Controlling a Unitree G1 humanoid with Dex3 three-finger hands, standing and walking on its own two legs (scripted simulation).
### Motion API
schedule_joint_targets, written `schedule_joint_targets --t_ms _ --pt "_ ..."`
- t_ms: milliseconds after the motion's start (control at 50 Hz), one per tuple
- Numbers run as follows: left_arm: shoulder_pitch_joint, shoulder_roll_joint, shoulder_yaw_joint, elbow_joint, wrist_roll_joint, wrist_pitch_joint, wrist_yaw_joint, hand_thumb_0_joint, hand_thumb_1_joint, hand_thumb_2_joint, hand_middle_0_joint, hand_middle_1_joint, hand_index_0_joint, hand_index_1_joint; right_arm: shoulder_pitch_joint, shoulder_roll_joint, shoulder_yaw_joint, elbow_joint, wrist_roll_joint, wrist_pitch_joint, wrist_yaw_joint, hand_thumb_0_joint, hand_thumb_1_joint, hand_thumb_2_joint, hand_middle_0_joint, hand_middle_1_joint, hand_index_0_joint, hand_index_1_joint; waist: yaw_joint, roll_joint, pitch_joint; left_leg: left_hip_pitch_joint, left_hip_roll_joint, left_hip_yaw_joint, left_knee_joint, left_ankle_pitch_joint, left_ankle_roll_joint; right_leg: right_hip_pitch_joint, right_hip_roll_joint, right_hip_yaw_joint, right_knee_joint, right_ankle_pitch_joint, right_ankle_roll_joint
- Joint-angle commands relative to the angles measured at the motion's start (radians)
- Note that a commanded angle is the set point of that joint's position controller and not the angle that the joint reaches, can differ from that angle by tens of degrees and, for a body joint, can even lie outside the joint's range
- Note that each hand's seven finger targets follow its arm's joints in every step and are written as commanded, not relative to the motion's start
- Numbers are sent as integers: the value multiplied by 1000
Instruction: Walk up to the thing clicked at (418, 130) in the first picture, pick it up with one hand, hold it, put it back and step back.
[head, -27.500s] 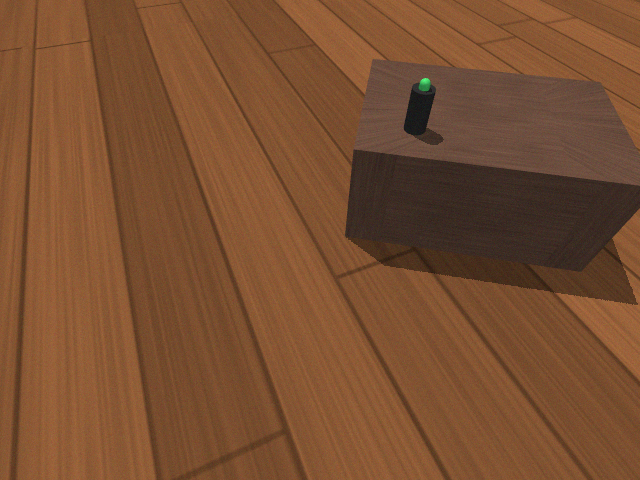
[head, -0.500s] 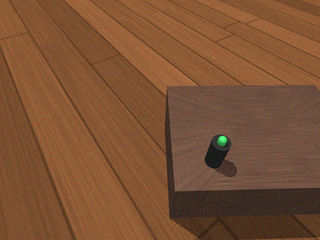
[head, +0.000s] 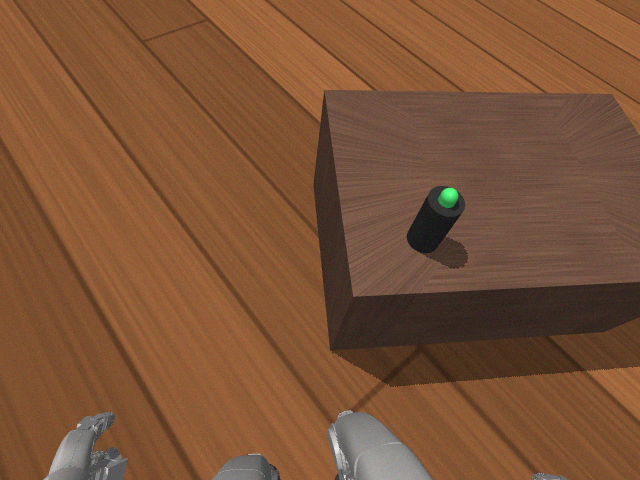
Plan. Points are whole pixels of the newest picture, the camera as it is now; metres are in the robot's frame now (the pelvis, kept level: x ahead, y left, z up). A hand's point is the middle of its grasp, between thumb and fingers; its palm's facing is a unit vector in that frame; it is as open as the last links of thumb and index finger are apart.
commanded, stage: step back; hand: right
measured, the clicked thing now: (436, 217) +0.58 -0.29 -0.22
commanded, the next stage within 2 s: none
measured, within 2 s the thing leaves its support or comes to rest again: neither
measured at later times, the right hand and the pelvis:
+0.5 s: hand out of the picture -0.01 -0.28 -0.15, palm faces +0.02 +0.91 -0.42, open 7.4 cm; pelvis -0.10 +0.01 +0.00, yaw -3 degrees
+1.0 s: hand out of the picture -0.14 -0.31 -0.14, palm faces +0.07 +0.89 -0.45, open 7.4 cm; pelvis -0.26 -0.01 -0.02, yaw -8 degrees
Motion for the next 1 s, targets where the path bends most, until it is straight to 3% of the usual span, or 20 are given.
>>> schedule_joint_targets --t_ms 0,80,120,180,220,240,260,300,340,460,520,560,580,600,660,840,900,940,960,980 --pt "14 163 51 -103 12 -34 2 0 900 900 -200 -300 -200 -300 16 -248 -74 -97 10 -36 -34 0 -900 -900 200 300 200 300 -1 155 -229 336 253 -249 -78 699 153 -71 -50 15 -107 1 22" --pt "36 149 52 -123 13 -41 -3 0 900 900 -200 -300 -200 -300 38 -273 -81 -114 15 -33 -35 0 -900 -900 200 300 200 300 -19 168 -258 357 279 -240 -54 661 175 19 -100 -42 -352 -4 19" --pt "80 140 53 -115 13 -48 -9 0 900 900 -200 -300 -200 -300 14 -273 -78 -128 19 -28 -30 0 -900 -900 200 300 200 300 -3 190 -285 320 241 -193 -20 617 141 108 -108 -95 -514 47 0" --pt "190 132 57 -67 22 -55 -9 0 900 900 -200 -300 -200 -300 -46 -270 -72 -144 33 -18 -22 0 -900 -900 200 300 200 300 49 142 -315 187 211 -146 62 501 92 318 -112 -126 -789 339 -29" --pt "170 240 85 -92 35 -65 -7 0 900 900 -200 -300 -200 -300 -83 -211 -48 -174 50 -21 -16 0 -900 -900 200 300 200 300 52 -87 -300 -118 65 -79 196 151 -4 447 -326 200 -757 593 -138" --pt "102 321 92 -117 27 -58 -10 0 900 900 -200 -300 -200 -300 -108 -209 -57 -168 45 -12 -28 0 -900 -900 200 300 200 300 82 -281 -222 -138 -67 -28 425 -293 -46 273 -517 407 -823 685 -322" --pt "76 304 94 -151 32 -65 -9 0 900 900 -200 -300 -200 -300 -68 -237 -67 -150 39 -5 -30 0 -900 -900 200 300 200 300 68 -227 -176 -107 -39 -140 574 -361 -59 192 -556 449 -828 696 -353" --pt "54 222 78 -168 14 -61 -4 0 900 900 -200 -300 -200 -300 -34 -240 -57 -120 43 -8 -20 0 -900 -900 200 300 200 300 40 -87 -150 -140 -76 -163 609 -273 -56 222 -422 206 -784 738 -282" --pt "29 189 71 -174 21 -55 1 0 900 900 -200 -300 -200 -300 -7 -217 -47 -110 43 -16 -24 0 -900 -900 200 300 200 300 28 -85 -186 -162 -102 -135 601 -214 -67 282 -344 101 -740 768 -228" --pt "107 193 70 -201 29 -32 -1 0 900 900 -200 -300 -200 -300 7 -196 -38 -144 28 -37 -28 0 -900 -900 200 300 200 300 62 -157 -255 -126 2 -33 78 -156 -66 489 -319 71 -629 750 -190" --pt "85 186 60 -224 6 -7 -15 0 900 900 -200 -300 -200 -300 71 -206 -60 -118 8 -55 -28 0 -900 -900 200 300 200 300 23 -98 -273 85 15 -31 -251 224 -53 345 -250 33 -487 561 -107" --pt "119 128 54 -225 5 -5 -11 0 900 900 -200 -300 -200 -300 -6 -369 -96 -148 -17 -55 -21 0 -900 -900 200 300 200 300 51 232 -238 200 355 -477 -257 432 92 -39 1 -36 -216 -87 -31" --pt "71 174 70 -223 21 -6 5 0 900 900 -200 -300 -200 -300 -1 -426 -108 -163 -3 -54 -18 0 -900 -900 200 300 200 300 -22 297 -217 -3 497 -583 -293 386 243 54 -35 52 -41 -198 -11" --pt "57 201 73 -214 25 -6 4 0 900 900 -200 -300 -200 -300 -50 -393 -105 -162 0 -59 -24 0 -900 -900 200 300 200 300 4 238 -174 -63 477 -554 -300 305 251 63 -69 81 54 -122 -15" --pt "177 185 86 -158 4 -4 -15 0 900 900 -200 -300 -200 -300 -135 -275 -69 -189 -5 -60 -25 0 -900 -900 200 300 200 300 95 183 -154 8 251 -207 -231 377 123 4 -18 79 130 35 -15" --pt "153 164 76 -176 19 -18 -29 0 900 900 -200 -300 -200 -300 14 -300 -92 -205 4 -50 -27 0 -900 -900 200 300 200 300 -12 241 -259 238 294 -218 -144 386 190 59 -102 -19 -263 -22 50" --pt "254 166 77 -124 17 -23 -35 0 900 900 -200 -300 -200 -300 -64 -323 -91 -231 0 -33 -23 0 -900 -900 200 300 200 300 31 288 -285 108 285 -199 -118 286 156 229 -138 -98 -500 27 20" --pt "367 162 83 -59 21 -27 -37 0 900 900 -200 -300 -200 -300 -115 -323 -85 -241 9 -19 -23 0 -900 -900 200 300 200 300 90 253 -303 -6 249 -160 -37 264 107 384 -137 -139 -742 216 -12" --pt "332 190 93 -63 32 -30 -36 0 900 900 -200 -300 -200 -300 -89 -284 -73 -233 17 -13 -20 0 -900 -900 200 300 200 300 74 185 -271 -105 181 -144 14 145 52 420 -145 -89 -781 227 -29" --pt "315 267 114 -84 48 -35 -39 0 900 900 -200 -300 -200 -300 -71 -229 -60 -240 26 -11 -22 0 -900 -900 200 300 200 300 76 -39 -220 -286 27 -113 179 -81 -14 404 -312 207 -836 139 -80"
